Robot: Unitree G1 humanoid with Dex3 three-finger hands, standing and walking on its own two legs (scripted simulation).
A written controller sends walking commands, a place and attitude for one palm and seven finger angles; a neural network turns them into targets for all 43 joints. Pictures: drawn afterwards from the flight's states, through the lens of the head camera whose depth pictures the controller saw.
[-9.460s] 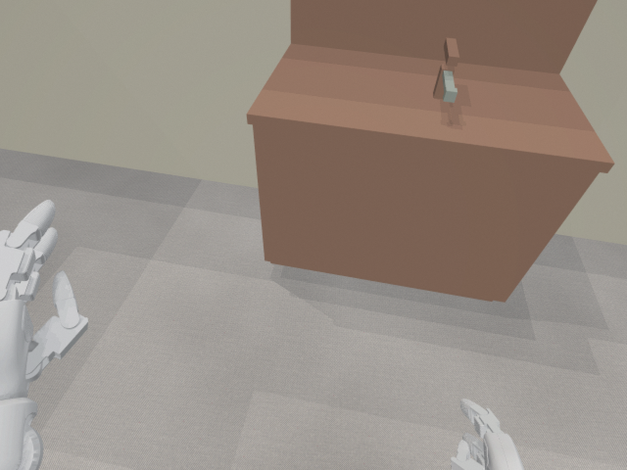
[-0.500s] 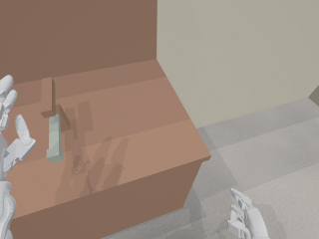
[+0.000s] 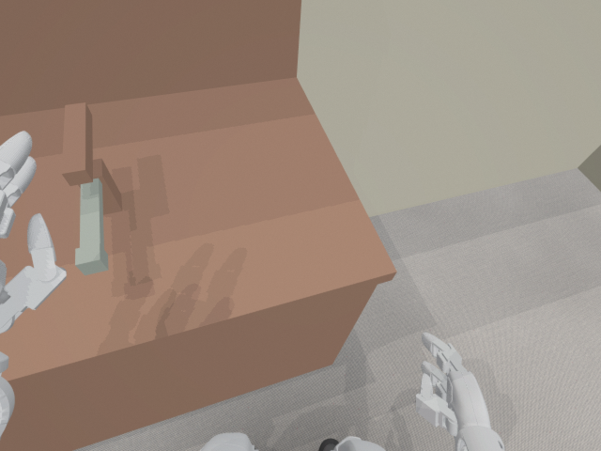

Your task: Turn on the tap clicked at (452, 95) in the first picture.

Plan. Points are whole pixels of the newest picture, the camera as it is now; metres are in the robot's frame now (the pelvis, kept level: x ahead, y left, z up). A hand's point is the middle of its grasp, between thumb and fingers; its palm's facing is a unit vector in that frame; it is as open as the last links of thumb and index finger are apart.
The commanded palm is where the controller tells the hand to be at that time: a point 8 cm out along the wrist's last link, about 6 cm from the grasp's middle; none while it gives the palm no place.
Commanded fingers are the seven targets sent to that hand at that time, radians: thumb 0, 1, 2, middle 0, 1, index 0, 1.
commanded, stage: shuffle to correct the standing spot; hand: left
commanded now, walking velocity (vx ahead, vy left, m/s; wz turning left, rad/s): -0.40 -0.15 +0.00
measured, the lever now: (92, 259) +0.30 +0.30 +0.04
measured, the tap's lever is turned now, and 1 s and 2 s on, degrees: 0 0 0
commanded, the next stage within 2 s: come to a stop and stand still in 0.14 s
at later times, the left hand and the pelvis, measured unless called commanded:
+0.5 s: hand (29, 385) +0.14 +0.23 +0.17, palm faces +0.42 -0.79 -0.45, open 7.4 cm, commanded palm +0.08 +0.25 +0.19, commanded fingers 0.00 0.90 0.90 -0.20 -0.30 -0.20 -0.30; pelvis -0.07 -0.03 +0.00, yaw +2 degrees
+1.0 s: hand (3, 393) +0.13 +0.22 +0.20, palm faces +0.45 -0.79 -0.42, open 7.4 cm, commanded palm +0.06 +0.24 +0.19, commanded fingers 0.00 0.90 0.90 -0.20 -0.30 -0.20 -0.30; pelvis -0.09 -0.04 +0.00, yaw +2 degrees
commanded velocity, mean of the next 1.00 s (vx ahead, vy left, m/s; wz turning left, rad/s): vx -0.04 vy -0.03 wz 0.00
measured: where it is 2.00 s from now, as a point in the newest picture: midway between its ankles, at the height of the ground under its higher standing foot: outside the picture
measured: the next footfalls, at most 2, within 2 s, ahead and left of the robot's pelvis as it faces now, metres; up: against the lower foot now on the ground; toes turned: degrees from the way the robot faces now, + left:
left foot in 0.34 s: -0.03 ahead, +0.08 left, +0.00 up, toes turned +2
right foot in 0.52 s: +0.01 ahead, -0.13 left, +0.00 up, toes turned +2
